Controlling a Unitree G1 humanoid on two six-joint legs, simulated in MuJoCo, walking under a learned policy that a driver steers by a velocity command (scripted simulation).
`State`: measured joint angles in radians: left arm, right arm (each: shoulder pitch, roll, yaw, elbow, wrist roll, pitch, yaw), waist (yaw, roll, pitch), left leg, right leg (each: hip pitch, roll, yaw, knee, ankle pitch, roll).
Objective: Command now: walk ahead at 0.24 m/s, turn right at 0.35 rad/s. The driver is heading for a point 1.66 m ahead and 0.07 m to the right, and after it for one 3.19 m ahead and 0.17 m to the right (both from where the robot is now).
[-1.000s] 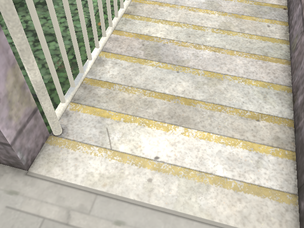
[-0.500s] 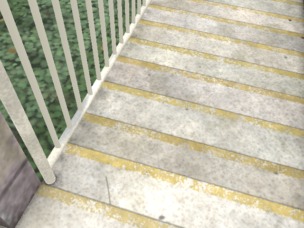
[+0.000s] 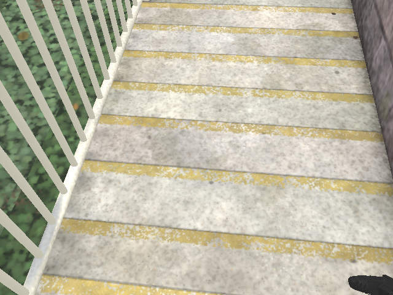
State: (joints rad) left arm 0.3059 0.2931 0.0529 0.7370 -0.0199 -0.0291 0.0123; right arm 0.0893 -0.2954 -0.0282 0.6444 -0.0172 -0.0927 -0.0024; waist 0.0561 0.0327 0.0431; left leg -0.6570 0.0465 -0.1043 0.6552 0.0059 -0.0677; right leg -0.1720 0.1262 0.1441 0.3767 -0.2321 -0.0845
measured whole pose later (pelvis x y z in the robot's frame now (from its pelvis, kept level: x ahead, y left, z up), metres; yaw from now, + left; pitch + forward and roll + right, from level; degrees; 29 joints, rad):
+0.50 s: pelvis +0.13 +0.02 -0.01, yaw -4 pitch -1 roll +1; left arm 0.26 0.24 0.03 0.79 0.02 0.03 0.03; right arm 0.17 -0.22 -0.01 0.77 -0.02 -0.02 0.01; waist -0.01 0.01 0.02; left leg -0.34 -0.03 0.00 0.52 -0.17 0.01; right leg -0.25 -0.02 0.06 0.58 -0.33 0.03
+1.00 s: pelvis +0.17 +0.00 -0.01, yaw -4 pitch -2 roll +0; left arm 0.26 0.21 0.03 0.90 0.01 -0.01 0.03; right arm 0.14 -0.22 -0.04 0.94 0.00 0.01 -0.03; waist 0.00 0.00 0.03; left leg -0.28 0.00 -0.03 0.55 -0.24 -0.01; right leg -0.15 0.01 0.04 0.54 -0.36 0.01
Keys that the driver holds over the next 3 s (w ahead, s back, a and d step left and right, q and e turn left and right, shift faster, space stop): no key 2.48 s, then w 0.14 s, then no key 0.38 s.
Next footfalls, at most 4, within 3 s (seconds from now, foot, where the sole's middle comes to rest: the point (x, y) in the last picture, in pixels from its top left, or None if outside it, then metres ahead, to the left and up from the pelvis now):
0.10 left None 0.25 0.12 -0.78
0.40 right None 0.16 -0.12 -0.78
2.98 right None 0.27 -0.12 -0.78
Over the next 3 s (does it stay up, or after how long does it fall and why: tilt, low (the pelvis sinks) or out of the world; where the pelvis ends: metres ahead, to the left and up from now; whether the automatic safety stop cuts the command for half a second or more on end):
stays up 0.25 0.02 -0.01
